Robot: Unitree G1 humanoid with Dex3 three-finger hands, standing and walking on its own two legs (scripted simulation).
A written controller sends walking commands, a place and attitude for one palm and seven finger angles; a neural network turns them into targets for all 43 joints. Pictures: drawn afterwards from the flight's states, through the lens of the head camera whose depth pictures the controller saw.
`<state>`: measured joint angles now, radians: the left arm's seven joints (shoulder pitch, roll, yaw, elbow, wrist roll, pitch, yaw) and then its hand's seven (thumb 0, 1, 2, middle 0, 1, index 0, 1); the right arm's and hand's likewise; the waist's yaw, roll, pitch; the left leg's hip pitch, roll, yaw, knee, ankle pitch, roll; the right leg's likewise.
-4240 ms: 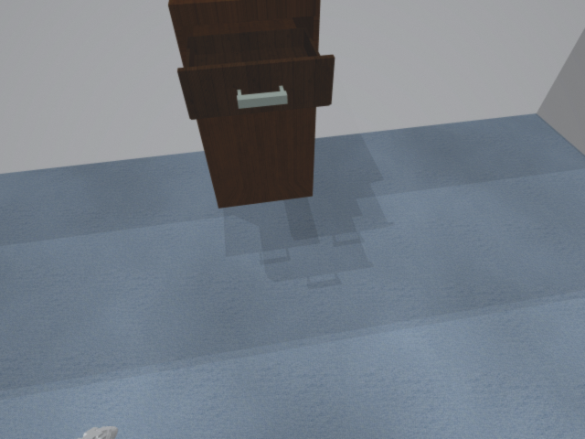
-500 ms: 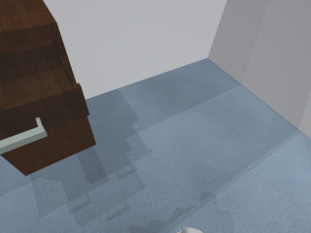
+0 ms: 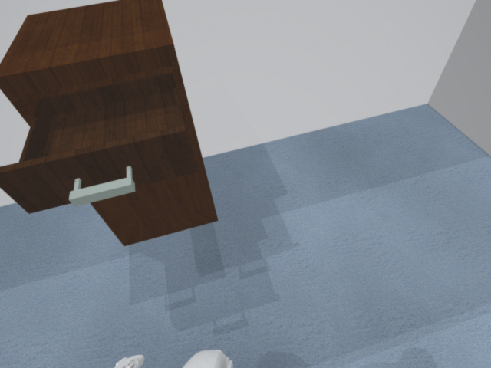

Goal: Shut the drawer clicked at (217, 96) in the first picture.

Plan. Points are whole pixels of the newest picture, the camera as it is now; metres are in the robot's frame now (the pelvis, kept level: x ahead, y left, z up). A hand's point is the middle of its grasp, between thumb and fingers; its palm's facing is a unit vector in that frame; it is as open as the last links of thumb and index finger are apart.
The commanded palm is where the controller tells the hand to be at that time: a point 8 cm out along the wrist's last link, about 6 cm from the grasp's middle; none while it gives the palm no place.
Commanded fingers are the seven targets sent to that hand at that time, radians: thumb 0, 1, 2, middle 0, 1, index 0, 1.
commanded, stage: turn to face it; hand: left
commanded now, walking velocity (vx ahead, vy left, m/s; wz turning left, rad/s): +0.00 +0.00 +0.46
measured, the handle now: (103, 184) +0.49 +0.35 -0.02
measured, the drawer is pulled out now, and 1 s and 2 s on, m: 0.30 0.30 0.30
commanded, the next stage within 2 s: take the last steps up to it in 0.40 s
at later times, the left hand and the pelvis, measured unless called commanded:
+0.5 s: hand out of the picture -0.06 +0.26 -0.17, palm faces +0.28 -0.93 -0.26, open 7.4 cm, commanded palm none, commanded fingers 0.00 0.90 0.90 -0.20 -0.30 -0.20 -0.30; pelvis -0.02 +0.04 +0.00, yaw +12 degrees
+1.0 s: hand out of the picture -0.07 +0.16 -0.16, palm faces +0.36 -0.92 -0.17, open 7.3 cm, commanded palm none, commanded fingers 0.00 0.90 0.90 -0.20 -0.30 -0.20 -0.30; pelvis +0.04 +0.03 +0.01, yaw +17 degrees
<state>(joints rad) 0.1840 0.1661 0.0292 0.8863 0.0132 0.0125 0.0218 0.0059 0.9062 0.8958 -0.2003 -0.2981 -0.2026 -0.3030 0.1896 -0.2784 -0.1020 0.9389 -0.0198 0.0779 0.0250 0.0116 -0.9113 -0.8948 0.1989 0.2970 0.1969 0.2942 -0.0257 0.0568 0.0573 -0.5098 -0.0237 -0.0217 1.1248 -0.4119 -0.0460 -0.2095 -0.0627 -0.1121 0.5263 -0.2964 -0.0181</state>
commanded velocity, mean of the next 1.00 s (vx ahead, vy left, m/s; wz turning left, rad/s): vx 0.16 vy -0.01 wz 0.17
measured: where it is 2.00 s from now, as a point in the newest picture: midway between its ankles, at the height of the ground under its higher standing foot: (228, 367)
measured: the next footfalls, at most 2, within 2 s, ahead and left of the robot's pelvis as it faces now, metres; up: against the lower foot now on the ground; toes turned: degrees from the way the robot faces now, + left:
left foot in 0.30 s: +0.00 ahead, +0.14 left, +0.00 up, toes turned +15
right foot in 0.72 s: +0.04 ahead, -0.07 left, +0.00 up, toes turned +10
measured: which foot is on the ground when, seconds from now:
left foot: up 0.00-0.28, down 0.30-0.72, up 0.74-1.00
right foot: down 0.00-0.30, up 0.32-0.70, down 0.72-1.00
